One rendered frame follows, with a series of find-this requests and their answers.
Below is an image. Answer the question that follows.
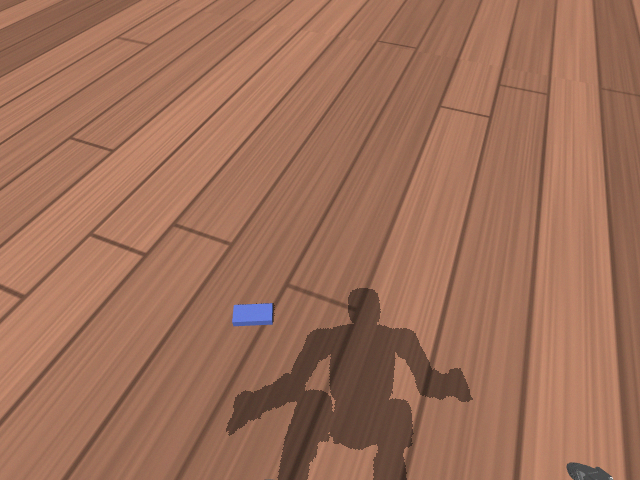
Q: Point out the small box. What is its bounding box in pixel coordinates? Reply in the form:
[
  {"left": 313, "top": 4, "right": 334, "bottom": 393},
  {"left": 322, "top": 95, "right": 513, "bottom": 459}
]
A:
[{"left": 232, "top": 303, "right": 273, "bottom": 326}]

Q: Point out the right robot hand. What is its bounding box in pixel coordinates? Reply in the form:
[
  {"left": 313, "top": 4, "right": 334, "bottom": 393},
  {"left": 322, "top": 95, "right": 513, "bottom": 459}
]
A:
[{"left": 566, "top": 462, "right": 613, "bottom": 480}]

